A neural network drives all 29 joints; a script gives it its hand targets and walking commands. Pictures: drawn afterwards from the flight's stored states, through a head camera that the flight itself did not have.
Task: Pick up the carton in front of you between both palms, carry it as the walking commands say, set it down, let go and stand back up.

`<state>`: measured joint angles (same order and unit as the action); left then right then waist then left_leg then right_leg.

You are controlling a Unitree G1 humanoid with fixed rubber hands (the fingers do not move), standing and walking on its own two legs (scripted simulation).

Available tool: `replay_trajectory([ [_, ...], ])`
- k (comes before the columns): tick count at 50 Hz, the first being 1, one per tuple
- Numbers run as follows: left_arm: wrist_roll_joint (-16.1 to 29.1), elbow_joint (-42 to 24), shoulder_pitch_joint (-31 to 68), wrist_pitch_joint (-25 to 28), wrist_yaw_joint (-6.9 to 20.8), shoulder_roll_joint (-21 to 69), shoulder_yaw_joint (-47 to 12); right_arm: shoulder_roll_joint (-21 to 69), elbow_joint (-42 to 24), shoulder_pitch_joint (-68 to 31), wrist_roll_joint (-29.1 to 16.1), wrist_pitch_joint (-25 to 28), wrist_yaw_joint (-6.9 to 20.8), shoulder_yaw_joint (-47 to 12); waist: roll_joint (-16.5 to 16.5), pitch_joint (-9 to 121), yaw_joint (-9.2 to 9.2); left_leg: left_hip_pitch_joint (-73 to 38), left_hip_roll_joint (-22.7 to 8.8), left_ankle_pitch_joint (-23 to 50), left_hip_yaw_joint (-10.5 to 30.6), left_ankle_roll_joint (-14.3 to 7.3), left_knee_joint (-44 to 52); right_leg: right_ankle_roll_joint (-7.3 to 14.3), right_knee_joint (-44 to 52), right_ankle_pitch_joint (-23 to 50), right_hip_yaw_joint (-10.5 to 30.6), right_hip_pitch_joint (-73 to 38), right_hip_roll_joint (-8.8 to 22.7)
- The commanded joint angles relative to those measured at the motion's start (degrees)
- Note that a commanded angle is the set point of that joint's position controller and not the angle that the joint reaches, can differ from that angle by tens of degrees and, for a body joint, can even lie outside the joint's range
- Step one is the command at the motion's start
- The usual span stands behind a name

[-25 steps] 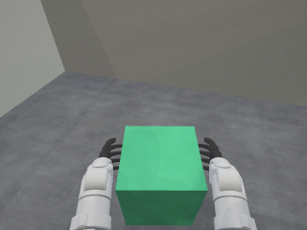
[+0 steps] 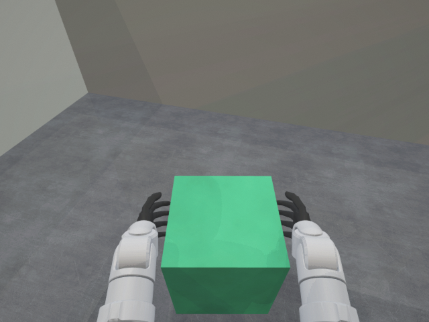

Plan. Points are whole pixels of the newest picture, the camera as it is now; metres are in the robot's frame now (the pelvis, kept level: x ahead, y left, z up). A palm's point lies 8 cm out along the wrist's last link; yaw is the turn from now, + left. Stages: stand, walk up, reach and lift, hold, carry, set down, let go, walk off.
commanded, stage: set down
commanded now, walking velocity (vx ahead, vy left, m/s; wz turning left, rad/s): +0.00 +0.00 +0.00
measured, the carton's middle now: (222, 246) +0.30 +0.00 -0.05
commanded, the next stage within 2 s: none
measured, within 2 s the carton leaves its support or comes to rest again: neither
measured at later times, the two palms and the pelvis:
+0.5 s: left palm (174, 247) +0.34 +0.12 -0.12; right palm (292, 247) +0.34 -0.18 -0.12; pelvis -0.04 +0.00 -0.05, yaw +0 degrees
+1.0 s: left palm (188, 254) +0.39 +0.10 -0.26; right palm (285, 255) +0.39 -0.20 -0.26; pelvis -0.06 -0.01 -0.18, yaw +2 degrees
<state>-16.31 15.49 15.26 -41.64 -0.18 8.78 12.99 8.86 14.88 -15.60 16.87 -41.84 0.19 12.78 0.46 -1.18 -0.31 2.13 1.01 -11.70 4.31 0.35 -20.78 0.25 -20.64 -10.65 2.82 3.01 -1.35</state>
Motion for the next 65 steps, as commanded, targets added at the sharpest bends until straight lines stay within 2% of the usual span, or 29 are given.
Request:
replay_trajectory([
  [1, 14.3, -1.8, 28.4, 2.7, 13.9, 53.5, -27.8, 52.1, -0.5, -26.7, -13.8, 2.6, 14.3, -27.3, 0.0, 12.8, -0.33, 0.5, 4.1, 10.7, 0.8, 0.2, 2.5, -0.3, 1.2, 12.0, 1.9, -4.6, -3.5],
  [5, 11.1, 5.7, 33.9, 4.6, 13.6, 54.2, -22.2, 49.5, 6.8, -33.0, -9.8, 5.3, 15.1, -20.8, 0.7, 9.5, -0.91, 3.8, 3.7, 4.0, 0.6, 0.3, 1.5, 0.6, -0.4, 4.2, 1.1, 0.0, -3.6],
  [8, 7.1, 13.7, 38.4, 7.6, 12.8, 54.3, -15.1, 46.6, 13.7, -39.0, -5.1, 8.8, 15.6, -13.6, 1.1, 7.9, -1.56, 8.4, 3.4, 0.7, 0.8, 0.3, -1.3, 1.4, -3.5, 0.5, 0.3, 5.5, -3.6],
  [12, 1.0, 18.5, 40.4, 13.0, 10.0, 48.7, -6.3, 40.4, 20.0, -41.1, 1.1, 14.1, 15.0, -4.3, 1.2, 8.3, -1.82, 14.6, 3.8, 2.8, 0.4, 0.7, -5.5, 1.7, -8.1, 2.1, -0.3, 13.3, -4.2],
  [15, -1.8, 19.6, 40.2, 18.3, 8.3, 44.0, -2.9, 36.2, 23.1, -40.1, 3.6, 18.9, 14.3, -0.9, 0.5, 11.3, -1.9, 19.5, 4.6, 5.4, -0.6, 1.1, -9.2, 1.2, -11.8, 5.5, -0.6, 18.4, -4.4],
  [18, -1.6, 19.2, 41.4, 24.3, 7.5, 44.1, -4.8, 37.1, 24.0, -40.7, 3.1, 24.3, 14.5, -2.5, -0.1, 18.2, -1.71, 22.9, 5.5, 9.3, -1.1, 1.4, -13.7, 0.7, -15.9, 9.7, -1.0, 22.6, -4.8],
  [22, 1.6, 17.7, 46.2, 30.9, 7.2, 48.3, -12.1, 41.6, 23.2, -44.9, -0.6, 30.3, 15.1, -10.1, -0.6, 31.6, -2.03, 28.3, 6.7, 14.0, -1.6, 1.9, -20.8, -0.1, -22.7, 15.1, -1.1, 26.8, -5.4],
  [25, 4.6, 14.6, 51.0, 33.6, 7.6, 51.2, -18.8, 44.7, 20.3, -48.8, -3.8, 32.6, 15.5, -16.3, -0.9, 45.4, -2.2, 33.1, 7.3, 17.1, -2.2, 2.3, -26.8, -0.7, -28.5, 20.0, -0.8, 27.8, -5.5],
  [28, 7.7, 10.9, 54.6, 33.5, 8.0, 51.9, -24.6, 46.0, 16.3, -52.3, -6.6, 32.5, 15.4, -21.6, -1.3, 58.4, -2.8, 38.4, 7.9, 17.8, -3.1, 2.6, -32.3, -1.2, -34.0, 23.3, -1.1, 28.4, -5.4],
  [31, 9.2, 10.2, 56.5, 31.3, 8.9, 52.6, -26.5, 46.9, 15.5, -53.7, -7.8, 30.3, 15.7, -23.6, -1.4, 62.8, -3.23, 45.3, 8.4, 13.3, -3.9, 2.6, -36.1, -1.6, -37.3, 20.4, -1.3, 31.9, -5.3],
  [37, 7.7, 15.8, 59.9, 26.0, 11.6, 52.6, -21.4, 48.2, 21.0, -55.7, -6.5, 24.8, 17.3, -20.3, -1.2, 55.5, -3.25, 60.5, 8.7, -0.1, -5.4, 1.8, -41.0, -1.7, -40.7, 6.8, -1.7, 43.1, -5.5],
  [42, 7.1, 19.6, 64.1, 25.2, 12.0, 51.7, -17.3, 47.2, 24.7, -59.2, -5.7, 23.6, 17.4, -17.1, -1.3, 54.5, -3.55, 69.7, 9.4, -3.0, -6.4, 1.7, -46.1, -1.5, -45.0, 5.0, -1.8, 49.3, -5.7],
  [52, 9.8, 20.8, 73.2, 27.3, 7.8, 49.8, -16.8, 43.5, 26.3, -67.2, -8.9, 25.4, 15.1, -16.9, -1.4, 64.7, -4.74, 80.3, 10.9, -2.4, -7.7, 2.7, -57.6, -2.2, -56.9, 8.4, -3.1, 57.9, -6.6],
  [65, 11.5, 21.0, 85.3, 27.4, 2.3, 46.3, -15.4, 35.8, 28.5, -77.6, -11.3, 25.2, 15.0, -14.7, 0.2, 67.1, -6.99, 82.7, 11.5, -4.4, -9.0, 3.6, -69.2, -2.4, -68.0, 3.5, -5.7, 71.9, -6.7],
])
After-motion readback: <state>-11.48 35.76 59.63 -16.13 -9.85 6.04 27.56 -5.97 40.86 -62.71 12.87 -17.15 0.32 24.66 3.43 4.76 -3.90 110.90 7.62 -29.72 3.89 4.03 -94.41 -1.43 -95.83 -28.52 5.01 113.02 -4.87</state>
